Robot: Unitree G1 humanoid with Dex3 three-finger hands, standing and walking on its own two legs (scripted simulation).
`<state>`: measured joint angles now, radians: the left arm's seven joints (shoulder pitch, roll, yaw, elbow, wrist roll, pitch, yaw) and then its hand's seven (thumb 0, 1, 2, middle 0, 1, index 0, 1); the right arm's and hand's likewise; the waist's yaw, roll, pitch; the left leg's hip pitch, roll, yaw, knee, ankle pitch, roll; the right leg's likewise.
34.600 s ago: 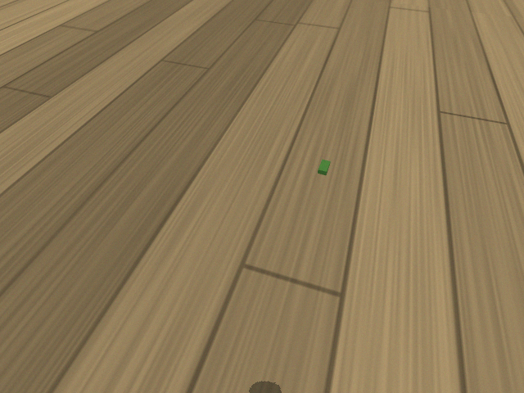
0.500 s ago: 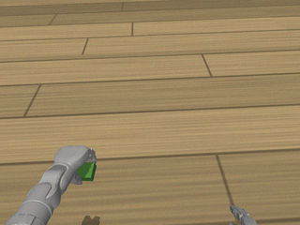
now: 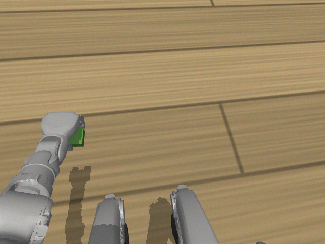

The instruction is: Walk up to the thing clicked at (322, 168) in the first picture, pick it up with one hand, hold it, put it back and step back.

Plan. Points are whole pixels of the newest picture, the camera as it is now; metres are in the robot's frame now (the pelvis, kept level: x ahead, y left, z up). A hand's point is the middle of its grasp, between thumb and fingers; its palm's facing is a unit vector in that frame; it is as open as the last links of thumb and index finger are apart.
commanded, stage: crouch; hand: left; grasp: from above
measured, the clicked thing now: (66, 137) +0.44 +0.22 -0.14
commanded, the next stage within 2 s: lower in 1.44 s
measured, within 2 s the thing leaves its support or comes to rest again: neither
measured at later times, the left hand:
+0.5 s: hand (83, 147) +0.46 +0.22 -0.31, palm faces -0.43 +0.03 -0.90, open 7.7 cm
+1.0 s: hand (89, 147) +0.49 +0.22 -0.38, palm faces -0.46 +0.01 -0.89, open 7.7 cm
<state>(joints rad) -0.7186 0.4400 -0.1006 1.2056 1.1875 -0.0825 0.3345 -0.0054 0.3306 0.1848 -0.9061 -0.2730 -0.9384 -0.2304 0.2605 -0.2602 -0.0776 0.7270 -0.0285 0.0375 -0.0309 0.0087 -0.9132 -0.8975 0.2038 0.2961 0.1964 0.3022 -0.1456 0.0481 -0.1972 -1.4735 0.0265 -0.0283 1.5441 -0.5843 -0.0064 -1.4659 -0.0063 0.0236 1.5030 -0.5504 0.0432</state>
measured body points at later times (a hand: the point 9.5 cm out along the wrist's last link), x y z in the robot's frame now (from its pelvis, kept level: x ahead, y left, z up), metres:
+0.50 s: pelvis -0.02 +0.00 -0.16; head +0.21 +0.03 +0.22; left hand +0.48 +0.22 -0.26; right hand +0.04 -0.28 -0.28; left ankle +0.06 +0.12 -0.55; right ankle +0.07 -0.14 -0.55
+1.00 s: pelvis -0.03 +0.00 -0.23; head +0.22 +0.04 +0.14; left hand +0.51 +0.22 -0.33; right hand -0.02 -0.28 -0.33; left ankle +0.06 +0.12 -0.55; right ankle +0.07 -0.14 -0.55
